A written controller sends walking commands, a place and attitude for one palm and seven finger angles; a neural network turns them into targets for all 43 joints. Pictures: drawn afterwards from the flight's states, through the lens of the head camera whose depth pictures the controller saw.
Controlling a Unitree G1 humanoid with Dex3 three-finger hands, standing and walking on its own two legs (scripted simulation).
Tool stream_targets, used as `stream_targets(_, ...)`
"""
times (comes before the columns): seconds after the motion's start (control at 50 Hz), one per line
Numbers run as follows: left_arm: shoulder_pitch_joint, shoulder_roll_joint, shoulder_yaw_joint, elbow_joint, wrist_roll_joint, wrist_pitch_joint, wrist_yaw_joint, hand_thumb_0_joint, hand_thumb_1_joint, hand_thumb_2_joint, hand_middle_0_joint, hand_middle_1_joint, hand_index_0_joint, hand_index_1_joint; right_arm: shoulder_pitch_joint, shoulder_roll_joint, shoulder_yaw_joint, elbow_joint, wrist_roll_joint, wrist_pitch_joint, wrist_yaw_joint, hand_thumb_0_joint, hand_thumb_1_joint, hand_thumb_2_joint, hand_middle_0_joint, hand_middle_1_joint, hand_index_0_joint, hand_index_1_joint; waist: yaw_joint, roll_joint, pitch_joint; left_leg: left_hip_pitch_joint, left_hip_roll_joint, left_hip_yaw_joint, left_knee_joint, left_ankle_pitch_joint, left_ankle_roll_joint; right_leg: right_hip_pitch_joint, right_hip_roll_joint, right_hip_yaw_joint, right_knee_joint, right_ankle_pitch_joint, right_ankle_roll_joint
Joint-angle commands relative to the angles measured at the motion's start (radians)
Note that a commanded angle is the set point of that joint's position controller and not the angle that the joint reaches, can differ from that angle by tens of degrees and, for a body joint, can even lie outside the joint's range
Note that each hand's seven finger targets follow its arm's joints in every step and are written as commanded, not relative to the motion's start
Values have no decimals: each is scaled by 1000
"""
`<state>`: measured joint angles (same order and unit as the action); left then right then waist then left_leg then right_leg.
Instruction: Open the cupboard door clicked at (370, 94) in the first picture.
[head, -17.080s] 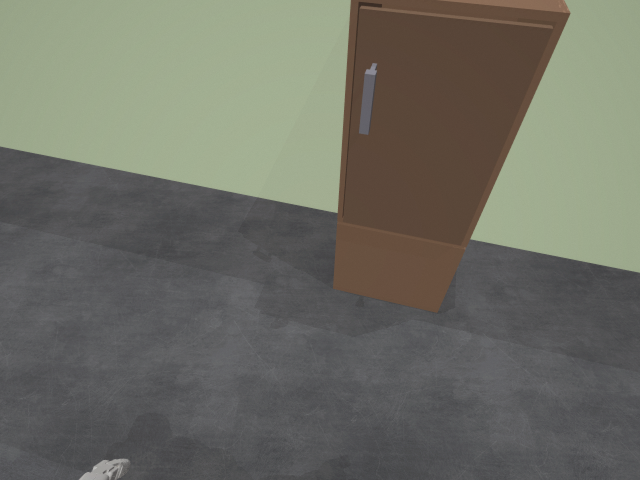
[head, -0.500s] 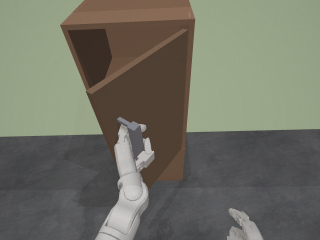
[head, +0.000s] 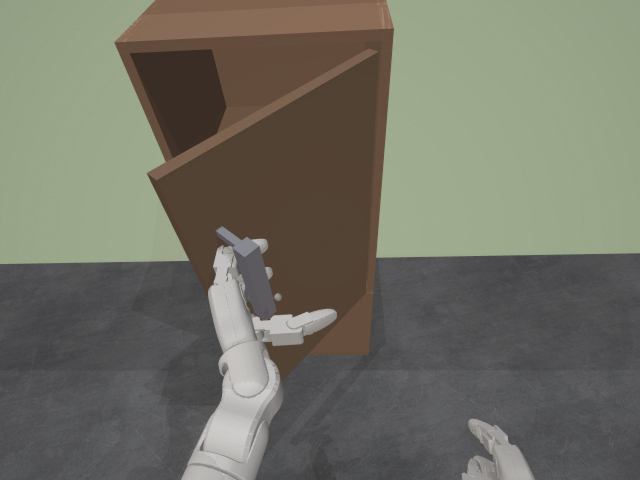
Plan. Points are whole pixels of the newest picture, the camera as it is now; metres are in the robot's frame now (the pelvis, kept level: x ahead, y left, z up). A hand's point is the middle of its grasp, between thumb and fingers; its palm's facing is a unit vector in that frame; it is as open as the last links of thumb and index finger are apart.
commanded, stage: open thumb and fingers to let go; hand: left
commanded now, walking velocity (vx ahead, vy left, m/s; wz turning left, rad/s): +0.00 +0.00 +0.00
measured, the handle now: (246, 274) +0.35 +0.11 +0.08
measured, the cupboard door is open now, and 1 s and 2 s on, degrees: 50 54 53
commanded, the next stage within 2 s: slide the hand sideways off the handle in 0.28 s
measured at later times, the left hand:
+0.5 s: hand (275, 315) +0.30 +0.07 +0.07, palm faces +0.05 -1.00 -0.08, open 15.7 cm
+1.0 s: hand (257, 352) +0.25 +0.08 +0.08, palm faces -0.08 -1.00 +0.00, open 16.2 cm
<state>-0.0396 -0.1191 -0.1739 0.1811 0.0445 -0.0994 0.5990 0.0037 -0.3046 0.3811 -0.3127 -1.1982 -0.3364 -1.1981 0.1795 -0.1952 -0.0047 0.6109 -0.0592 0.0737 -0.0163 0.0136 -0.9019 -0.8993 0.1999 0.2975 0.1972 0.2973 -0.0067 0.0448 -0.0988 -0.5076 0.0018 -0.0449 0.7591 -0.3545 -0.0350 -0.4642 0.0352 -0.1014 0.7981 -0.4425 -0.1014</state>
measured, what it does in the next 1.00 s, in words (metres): shifts its weight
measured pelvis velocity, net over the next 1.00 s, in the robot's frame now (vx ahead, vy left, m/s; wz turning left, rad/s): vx -0.02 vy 0.05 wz -0.06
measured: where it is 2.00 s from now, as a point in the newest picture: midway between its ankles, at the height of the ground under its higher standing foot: outside the picture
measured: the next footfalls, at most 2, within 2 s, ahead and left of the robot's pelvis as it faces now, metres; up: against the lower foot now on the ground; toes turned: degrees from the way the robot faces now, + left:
none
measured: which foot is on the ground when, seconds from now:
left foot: down 0.00-1.00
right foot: down 0.00-1.00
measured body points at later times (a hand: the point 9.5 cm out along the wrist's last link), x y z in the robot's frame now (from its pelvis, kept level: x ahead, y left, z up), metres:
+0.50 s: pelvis -0.02 +0.04 -0.01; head -0.01 +0.02 +0.44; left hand +0.29 +0.12 +0.08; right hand +0.15 -0.18 -0.11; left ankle +0.02 +0.16 -0.71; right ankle -0.02 -0.04 -0.71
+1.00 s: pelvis -0.02 +0.05 +0.00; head -0.02 +0.04 +0.45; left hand +0.25 +0.14 +0.08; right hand +0.13 -0.18 -0.09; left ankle +0.02 +0.16 -0.71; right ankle -0.02 -0.04 -0.71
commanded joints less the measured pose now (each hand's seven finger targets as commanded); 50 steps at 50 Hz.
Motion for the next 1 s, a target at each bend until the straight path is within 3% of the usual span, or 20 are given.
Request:
stream_targets(0.0, -236, -47, 11, -217, 27, -61, 12, 0, -500, 300, -250, -900, -250, -900, -110, -66, -18, -164, 3, -49, -3, 0, -900, -900, 200, 300, 200, 300, -1, -179, -221, 51, -30, 13, -2, 167, 48, 127, -113, 175, -186, 485, 126)
stream_targets(0.1, -207, -95, -34, -221, 39, -43, 19, 0, -500, 300, -208, -650, -208, -650, -98, -65, -20, -174, 3, -51, 6, 0, -900, -900, 200, 300, 200, 300, -1, -163, -229, 77, -26, 22, -4, 199, 47, 114, -90, 124, -157, 509, 115)
stream_targets(0.2, -278, -102, -38, -219, 39, -34, 43, 0, -500, 300, -167, -400, -167, -400, -111, -65, -18, -170, 4, -58, 10, 0, -900, -900, 200, 300, 200, 300, -7, -149, -205, 82, -20, 20, -2, 174, 47, 60, -70, 97, -154, 380, 99)
stream_targets(0.24, -298, -126, -54, -208, 43, -28, 55, 0, -500, 300, -150, -300, -150, -300, -120, -62, -17, -169, 1, -60, 13, 0, -900, -900, 200, 300, 200, 300, -5, -117, -211, 85, -19, 22, -1, 166, 46, 39, -63, 87, -144, 335, 91)
stream_targets(0.36, -353, -150, -61, -174, 44, -8, 73, 0, -500, 300, -150, -300, -150, -300, -139, -62, -15, -161, 2, -66, 23, 0, -900, -900, 200, 300, 200, 300, -2, -105, -203, 78, -14, 15, 3, 148, 45, -14, -40, 56, -123, 218, 69)
stream_targets(0.38, -341, -68, -297, -177, 136, -57, -145, 0, -500, 300, -150, -300, -150, -300, -49, -105, -15, -139, 12, -47, 31, 0, -900, -900, 200, 300, 200, 300, -103, -179, -125, 101, -21, 10, -6, 177, 66, -55, -39, 90, -112, 320, 74)
stream_targets(0.4, -410, 2, -225, -238, 92, -110, -266, 0, -500, 300, -150, -300, -150, -300, -36, -102, -29, -178, 24, -47, 25, 0, -900, -900, 200, 300, 200, 300, -72, -144, -216, 109, -26, 16, 8, 206, 74, -14, -44, 94, -94, 380, 69)
stream_targets(0.42, -420, 50, -196, -236, 74, -150, -337, 0, -500, 300, -150, -300, -150, -300, -35, -98, -23, -186, 27, -53, 15, 0, -900, -900, 200, 300, 200, 300, -55, -109, -251, 120, -30, 16, 12, 221, 76, 13, -47, 101, -79, 420, 67)
stream_targets(0.44, -429, 63, -199, -261, 59, -177, -396, 0, -500, 300, -150, -300, -150, -300, -34, -98, -21, -193, 31, -59, 7, 0, -900, -900, 200, 300, 200, 300, -55, -80, -287, 143, -30, 19, 15, 224, 77, 20, -48, 103, -76, 427, 67)
stream_targets(0.46, -420, 56, -209, -239, 31, -195, -458, 0, -500, 300, -150, -300, -150, -300, -29, -95, -15, -198, 37, -66, 3, 0, -900, -900, 200, 300, 200, 300, -63, -74, -270, 156, -28, 15, 12, 209, 76, 3, -44, 94, -79, 396, 65)
stream_targets(0.5, -401, -3, -207, -211, -51, -194, -505, 0, -500, 300, -150, -300, -150, -300, -39, -86, -3, -223, 59, -86, -1, 0, -900, -900, 200, 300, 200, 300, -53, -28, -234, 171, -23, 6, -9, 142, 69, -27, -29, 76, -102, 280, 60)
stream_targets(0.54, -385, -3, -134, -161, -135, -170, -489, 0, -500, 300, -150, -300, -150, -300, -70, -90, 8, -225, 71, -102, -10, 0, -900, -900, 200, 300, 200, 300, -38, -90, -156, 132, -18, -4, -44, 33, 59, -46, -18, 65, -145, 132, 67)
stream_targets(0.58, -351, 16, -68, -144, -167, -145, -441, 0, -500, 300, -150, -300, -150, -300, -85, -96, 12, -228, 70, -111, -12, 0, -900, -900, 200, 300, 200, 300, -12, -144, -135, 106, -20, -3, -73, -15, 54, -26, -18, 65, -170, 54, 72)
stream_targets(0.62, -328, 41, -32, -148, -147, -139, -386, 0, -500, 300, -150, -300, -150, -300, -89, -97, 11, -235, 62, -112, -4, 0, -900, -900, 200, 300, 200, 300, 8, -173, -144, 99, -18, 1, -90, -14, 54, -12, -19, 61, -165, 38, 73)
stream_targets(0.7, -257, 54, -56, -201, -28, -170, -312, 0, -500, 300, -150, -300, -150, -300, -60, -96, 0, -247, 45, -110, 28, 0, -900, -900, 200, 300, 200, 300, 17, -104, -173, 108, -11, 12, -72, 57, 56, -22, -19, 55, -117, 110, 63)
stream_targets(0.74, -183, 48, -69, -229, 0, -181, -307, 0, -500, 300, -150, -300, -150, -300, -53, -91, -5, -258, 44, -106, 43, 0, -900, -900, 200, 300, 200, 300, 26, -71, -183, 110, -7, 20, -64, 82, 53, -15, -17, 55, -103, 140, 55)
stream_targets(0.8, -127, 84, -57, -268, -14, -180, -328, 0, -500, 300, -150, -300, -150, -300, -57, -96, -5, -276, 47, -93, 42, 0, -900, -900, 200, 300, 200, 300, 19, -112, -167, 94, -8, 29, -65, 65, 58, 10, -18, 66, -128, 136, 59)
stream_targets(0.9, -33, 115, -47, -363, -50, -159, -378, 0, -500, 300, -150, -300, -150, -300, -71, -96, 3, -303, 56, -88, 21, 0, -900, -900, 200, 300, 200, 300, 15, -131, -105, 87, -12, 40, -76, 26, 64, 17, -23, 87, -173, 95, 70)
stream_targets(0.94, -23, 137, -24, -400, -71, -157, -390, 0, -500, 300, -150, -300, -150, -300, -80, -95, 7, -305, 59, -92, 12, 0, -900, -900, 200, 300, 200, 300, 13, -124, -89, 85, -14, 38, -79, 2, 63, 7, -24, 93, -183, 57, 72)
stream_targets(0.98, -5, 117, -41, -442, -80, -159, -399, 0, -500, 300, -150, -300, -150, -300, -78, -93, 9, -305, 58, -101, 9, 0, -900, -900, 200, 300, 200, 300, 8, -96, -87, 97, -14, 33, -77, 12, 62, 2, -23, 87, -177, 71, 72)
